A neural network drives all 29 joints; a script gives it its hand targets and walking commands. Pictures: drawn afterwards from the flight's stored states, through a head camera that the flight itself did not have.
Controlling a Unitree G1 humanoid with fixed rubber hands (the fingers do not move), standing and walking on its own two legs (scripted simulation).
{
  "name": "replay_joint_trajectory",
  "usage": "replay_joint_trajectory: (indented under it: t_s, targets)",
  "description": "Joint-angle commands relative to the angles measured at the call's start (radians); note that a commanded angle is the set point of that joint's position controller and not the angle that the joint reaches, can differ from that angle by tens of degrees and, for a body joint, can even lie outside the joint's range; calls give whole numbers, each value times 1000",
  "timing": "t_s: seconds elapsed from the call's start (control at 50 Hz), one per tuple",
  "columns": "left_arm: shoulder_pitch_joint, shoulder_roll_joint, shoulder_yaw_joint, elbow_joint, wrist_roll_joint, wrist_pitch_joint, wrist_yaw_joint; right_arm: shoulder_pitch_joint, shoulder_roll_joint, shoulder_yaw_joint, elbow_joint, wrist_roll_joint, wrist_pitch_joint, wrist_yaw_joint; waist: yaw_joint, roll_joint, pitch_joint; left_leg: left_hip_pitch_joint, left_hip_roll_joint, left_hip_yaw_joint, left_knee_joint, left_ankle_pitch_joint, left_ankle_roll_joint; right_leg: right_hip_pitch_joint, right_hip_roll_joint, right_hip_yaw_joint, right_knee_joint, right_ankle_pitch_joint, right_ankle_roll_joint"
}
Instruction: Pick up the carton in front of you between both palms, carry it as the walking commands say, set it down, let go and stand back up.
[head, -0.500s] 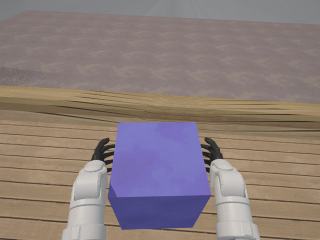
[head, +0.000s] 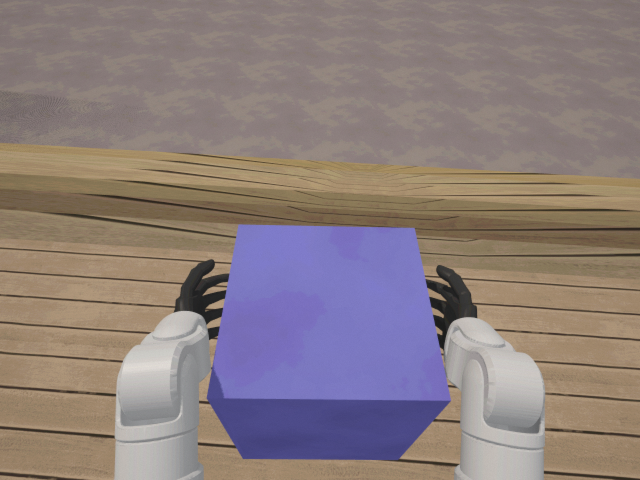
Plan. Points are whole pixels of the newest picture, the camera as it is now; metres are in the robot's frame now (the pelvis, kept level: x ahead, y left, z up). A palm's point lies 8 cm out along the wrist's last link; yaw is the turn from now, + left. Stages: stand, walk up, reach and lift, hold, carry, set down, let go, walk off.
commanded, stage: carry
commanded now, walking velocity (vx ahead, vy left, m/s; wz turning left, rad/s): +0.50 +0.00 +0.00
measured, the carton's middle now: (323, 350) +0.27 -0.01 +0.02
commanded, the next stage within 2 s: none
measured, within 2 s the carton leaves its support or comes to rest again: neither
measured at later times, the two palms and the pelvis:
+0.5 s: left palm (210, 165) +0.59 +0.16 +0.07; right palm (387, 175) +0.55 -0.14 +0.07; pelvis +0.31 +0.04 +0.01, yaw -5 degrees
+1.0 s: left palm (243, 53) +0.96 +0.13 +0.10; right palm (373, 52) +0.97 -0.17 +0.10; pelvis +0.64 -0.02 -0.01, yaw -1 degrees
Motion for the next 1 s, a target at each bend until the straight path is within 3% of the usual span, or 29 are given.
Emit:
replay_joint_trajectory:
  t_s: [0.0,0.02,0.04,0.06,0.1,0.14,0.2,0.24,0.28,0.3,0.32,0.34,0.36,0.38,0.4,0.42,0.48,0.62,0.7,0.74,0.78,0.8,0.82,0.84,0.86,0.88,0.9,0.94,0.98]
  targets:
    - [-436,-873,-649,-111,-363,27,-225,-566,850,759,-69,440,19,282,50,-109,-225,-551,15,-41,344,-14,42,619,-392,580,-252,512,-165]
    - [-447,-879,-660,-116,-372,32,-227,-534,864,753,-42,433,20,281,48,-56,-232,-561,30,-42,291,54,43,619,-374,509,-268,467,-130]
    - [-459,-885,-674,-122,-385,36,-232,-508,874,744,-21,422,19,278,47,-52,-211,-542,38,-31,205,108,37,593,-338,427,-290,477,-88]
    - [-459,-888,-683,-118,-396,40,-239,-487,883,734,-2,406,17,272,47,-88,-204,-528,17,2,142,137,29,591,-308,366,-303,523,-64]
    - [-445,-886,-693,-105,-418,45,-258,-440,895,721,27,369,11,257,46,-129,-189,-517,-15,48,57,181,18,591,-277,289,-303,616,-53]
    - [-433,-884,-699,-94,-430,43,-276,-406,905,713,40,334,2,244,44,-141,-154,-465,-35,87,-83,266,16,528,-243,204,-318,616,-47]
    - [-429,-876,-700,-73,-435,37,-293,-414,904,716,29,314,-4,234,46,-199,-79,-306,-87,179,-288,389,34,402,-202,107,-338,693,-27]
    - [-430,-873,-698,-74,-434,33,-295,-433,907,723,15,324,-7,236,36,-224,-106,-110,-104,204,-328,483,58,344,-207,59,-258,830,-9]
    - [-430,-868,-701,-87,-430,30,-297,-426,911,722,17,327,-12,240,7,-205,-212,180,-149,252,-379,421,63,278,-170,-18,6,831,31]
    - [-438,-862,-699,-90,-423,28,-298,-426,911,720,16,330,-13,245,-14,-142,-262,347,-79,172,-373,335,56,157,-146,-8,190,613,45]
    - [-448,-853,-699,-86,-416,31,-300,-413,901,712,33,329,-13,249,-15,58,-298,410,181,-266,-509,63,125,0,-70,-3,453,299,78]
    - [-449,-869,-706,-87,-419,33,-298,-423,913,717,53,336,-21,256,-5,235,-321,508,356,-644,-663,64,262,-227,38,105,688,-142,86]
    - [-449,-875,-707,-77,-411,24,-295,-435,944,733,35,361,-24,264,-1,148,-301,472,353,-582,-662,136,263,-279,-39,208,779,-142,57]
    - [-452,-900,-706,-78,-408,13,-294,-458,977,746,24,376,-33,269,-1,97,-284,397,306,-483,-650,257,244,-278,-74,214,779,-106,35]
    - [-449,-933,-710,-72,-405,1,-291,-482,996,756,11,389,-41,273,3,0,-268,339,282,-382,-641,310,207,-270,-107,215,720,-52,30]
    - [-435,-957,-708,-61,-398,-10,-286,-495,1013,768,1,402,-47,278,9,-8,-261,295,253,-307,-647,352,179,-258,-124,215,654,-4,30]
    - [-360,-989,-709,-38,-365,-40,-268,-457,1012,784,-7,421,-58,294,8,56,-271,279,214,-165,-664,398,154,-235,-110,161,504,33,44]
    - [-355,-933,-735,-101,-352,-50,-235,-418,903,771,-50,424,-57,308,4,104,-163,366,158,-14,-652,622,151,-376,-84,61,220,183,76]
    - [-457,-829,-739,-144,-386,-10,-229,-468,804,743,-63,406,-29,281,-6,108,-83,358,138,36,-621,692,159,-366,-60,15,104,233,54]
    - [-531,-776,-731,-128,-402,15,-227,-520,750,728,-44,396,-11,264,-35,113,-53,347,137,43,-598,722,160,-332,-43,0,55,251,26]
    - [-585,-724,-707,-88,-406,35,-222,-601,709,722,-21,399,6,250,-9,122,-70,332,134,70,-516,891,142,-209,-10,-17,20,250,-6]
    - [-604,-703,-690,-59,-405,43,-218,-650,691,718,-7,403,15,244,19,134,-117,323,124,101,-407,996,126,-88,27,-44,15,225,-13]
    - [-630,-689,-671,-27,-403,47,-214,-693,677,714,11,409,25,239,66,99,-182,272,84,155,-218,1010,94,98,68,-77,-32,206,-14]
    - [-657,-682,-647,-4,-406,52,-213,-755,660,707,25,417,33,233,108,4,-266,122,47,149,21,799,77,323,3,7,-37,144,-12]
    - [-699,-641,-615,24,-401,57,-212,-798,681,704,44,423,45,227,90,-217,-351,-148,-64,120,331,439,40,513,-290,513,-115,33,-127]
    - [-731,-670,-608,57,-422,63,-213,-837,700,684,72,425,51,223,103,-351,-375,-362,-166,-12,549,-2,42,594,-382,803,-264,72,-223]
    - [-782,-704,-613,59,-449,66,-216,-889,731,678,102,428,50,219,90,-295,-356,-424,-100,-97,650,20,74,571,-375,716,-239,151,-214]
    - [-910,-793,-635,72,-497,55,-227,-955,793,661,149,431,40,212,74,-96,-330,-444,-34,-107,612,92,97,452,-323,532,-174,300,-158]
    - [-1044,-860,-648,86,-535,39,-234,-1028,843,647,190,428,22,203,55,-82,-332,-396,-13,-96,507,144,92,351,-287,418,-190,276,-124]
